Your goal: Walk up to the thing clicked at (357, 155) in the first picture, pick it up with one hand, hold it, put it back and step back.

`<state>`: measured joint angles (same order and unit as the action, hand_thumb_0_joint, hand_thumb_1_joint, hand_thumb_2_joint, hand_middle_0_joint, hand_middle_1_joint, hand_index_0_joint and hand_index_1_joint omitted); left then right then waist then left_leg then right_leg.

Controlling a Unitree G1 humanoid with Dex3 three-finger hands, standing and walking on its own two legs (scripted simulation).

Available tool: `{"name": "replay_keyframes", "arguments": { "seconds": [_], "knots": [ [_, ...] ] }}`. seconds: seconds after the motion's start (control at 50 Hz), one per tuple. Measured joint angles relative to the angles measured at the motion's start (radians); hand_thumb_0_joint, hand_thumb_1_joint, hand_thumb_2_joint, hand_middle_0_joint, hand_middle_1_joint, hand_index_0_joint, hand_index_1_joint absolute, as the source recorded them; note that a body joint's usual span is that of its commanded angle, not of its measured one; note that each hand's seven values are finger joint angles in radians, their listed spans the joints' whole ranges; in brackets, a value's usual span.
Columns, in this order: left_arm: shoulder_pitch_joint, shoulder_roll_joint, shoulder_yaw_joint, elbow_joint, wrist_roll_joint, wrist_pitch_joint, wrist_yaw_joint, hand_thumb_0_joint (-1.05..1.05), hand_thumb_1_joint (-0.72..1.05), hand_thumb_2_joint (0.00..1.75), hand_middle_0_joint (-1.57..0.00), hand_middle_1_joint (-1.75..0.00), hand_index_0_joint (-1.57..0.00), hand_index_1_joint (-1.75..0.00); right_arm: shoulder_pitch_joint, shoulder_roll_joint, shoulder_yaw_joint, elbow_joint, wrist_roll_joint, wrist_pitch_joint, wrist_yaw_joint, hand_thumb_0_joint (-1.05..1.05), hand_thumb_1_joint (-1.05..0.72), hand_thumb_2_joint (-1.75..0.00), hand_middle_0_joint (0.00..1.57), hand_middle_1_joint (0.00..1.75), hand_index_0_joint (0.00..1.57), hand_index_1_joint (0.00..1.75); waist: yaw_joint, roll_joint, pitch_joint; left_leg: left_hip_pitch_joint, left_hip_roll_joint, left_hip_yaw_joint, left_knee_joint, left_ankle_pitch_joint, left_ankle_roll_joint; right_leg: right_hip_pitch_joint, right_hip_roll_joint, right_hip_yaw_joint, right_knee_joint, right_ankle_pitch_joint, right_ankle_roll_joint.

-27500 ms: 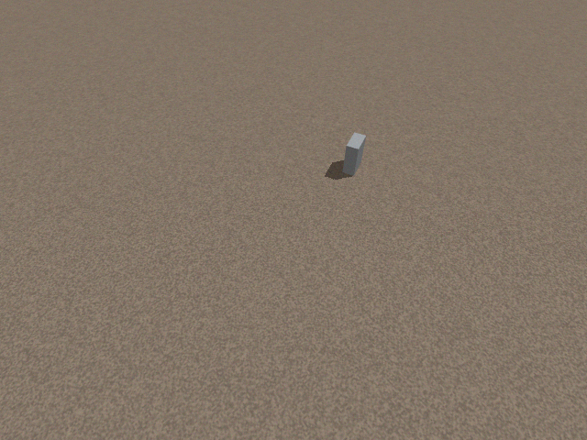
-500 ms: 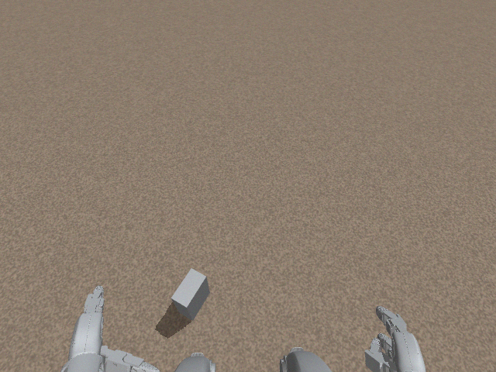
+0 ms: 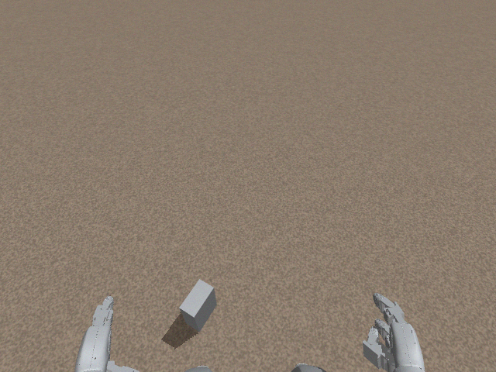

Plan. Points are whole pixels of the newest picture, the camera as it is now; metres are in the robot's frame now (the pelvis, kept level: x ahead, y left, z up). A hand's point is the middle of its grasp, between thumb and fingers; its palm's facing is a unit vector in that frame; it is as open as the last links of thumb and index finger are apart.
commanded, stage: home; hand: left
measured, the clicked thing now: (199, 306) +0.44 +0.17 -0.64
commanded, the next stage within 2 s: stand in 1.32 s
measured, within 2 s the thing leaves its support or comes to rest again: neither
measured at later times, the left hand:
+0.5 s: hand (141, 358) +0.16 +0.17 -0.05, palm faces +0.10 -0.95 -0.28, open 17.6 cm
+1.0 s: hand (140, 354) +0.17 +0.18 -0.05, palm faces +0.11 -0.95 -0.28, open 17.5 cm
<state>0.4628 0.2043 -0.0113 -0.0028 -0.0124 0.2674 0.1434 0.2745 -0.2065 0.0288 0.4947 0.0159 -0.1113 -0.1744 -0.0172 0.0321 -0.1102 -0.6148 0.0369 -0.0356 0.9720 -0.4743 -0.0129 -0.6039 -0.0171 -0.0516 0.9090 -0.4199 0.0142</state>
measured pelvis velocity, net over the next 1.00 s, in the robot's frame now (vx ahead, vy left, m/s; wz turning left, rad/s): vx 0.00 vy -0.01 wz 0.00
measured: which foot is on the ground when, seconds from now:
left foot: down 0.00-1.00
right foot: down 0.00-1.00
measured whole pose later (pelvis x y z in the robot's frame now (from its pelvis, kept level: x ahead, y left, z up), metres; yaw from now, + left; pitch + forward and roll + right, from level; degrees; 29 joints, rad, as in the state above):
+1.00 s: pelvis +0.00 -0.01 +0.00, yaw +0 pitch +7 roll -2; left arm 0.47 0.20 -0.01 0.00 -0.01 0.25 0.13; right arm 0.28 -0.20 0.03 0.51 0.01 -0.14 -0.18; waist -0.02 0.03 -0.11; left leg -0.62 0.04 -0.03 0.97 -0.47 -0.02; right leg -0.61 -0.01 -0.05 0.92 -0.42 0.01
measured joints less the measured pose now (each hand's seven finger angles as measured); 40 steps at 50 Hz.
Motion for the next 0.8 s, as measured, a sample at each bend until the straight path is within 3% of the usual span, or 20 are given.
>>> {"name": "replay_keyframes", "arguments": {
  "seconds": [0.8],
  "knots": [
    [-0.001,-0.003,0.005,0.006,0.001,-0.013,-0.016,-0.01,-0.56,0.04,-0.05,-0.05,-0.05,-0.06,0.006,-0.001,-0.003,0.017,-0.003,-0.034,-0.007,0.01,-0.90,-0.90,0.20,0.30,0.20,0.30,-0.001,0.000,0.005,-0.004,0.004,0.000,-0.005,0.009,-0.008,-0.011,0.005,0.001,0.007,0.003,-0.009]
  ]
}}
